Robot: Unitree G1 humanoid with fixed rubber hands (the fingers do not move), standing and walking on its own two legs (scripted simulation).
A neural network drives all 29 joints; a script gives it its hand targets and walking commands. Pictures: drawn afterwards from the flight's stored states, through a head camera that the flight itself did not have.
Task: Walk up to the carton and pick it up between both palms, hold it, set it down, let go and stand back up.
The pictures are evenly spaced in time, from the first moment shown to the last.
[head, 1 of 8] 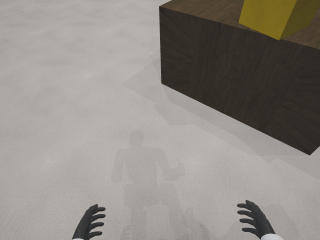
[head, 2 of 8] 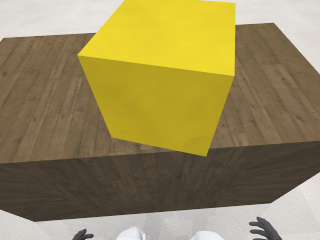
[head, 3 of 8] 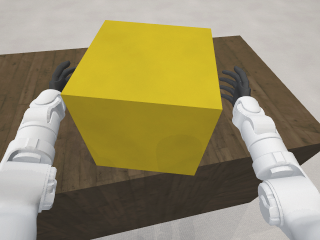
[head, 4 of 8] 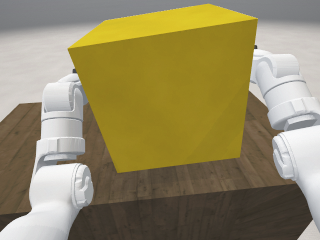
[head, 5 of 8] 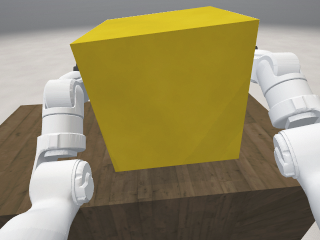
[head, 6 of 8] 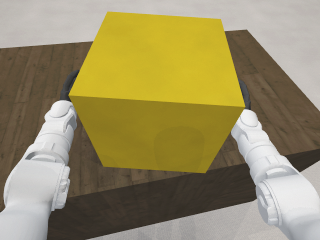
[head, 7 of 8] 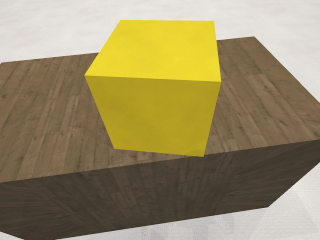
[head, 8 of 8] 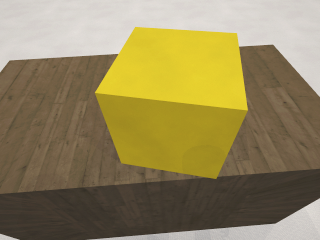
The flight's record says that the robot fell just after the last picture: no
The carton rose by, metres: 0.22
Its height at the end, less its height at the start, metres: +0.00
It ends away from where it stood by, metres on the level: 0.02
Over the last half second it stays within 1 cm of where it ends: yes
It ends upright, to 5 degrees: yes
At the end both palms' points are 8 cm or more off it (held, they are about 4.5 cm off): yes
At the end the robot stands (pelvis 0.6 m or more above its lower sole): yes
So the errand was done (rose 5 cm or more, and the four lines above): yes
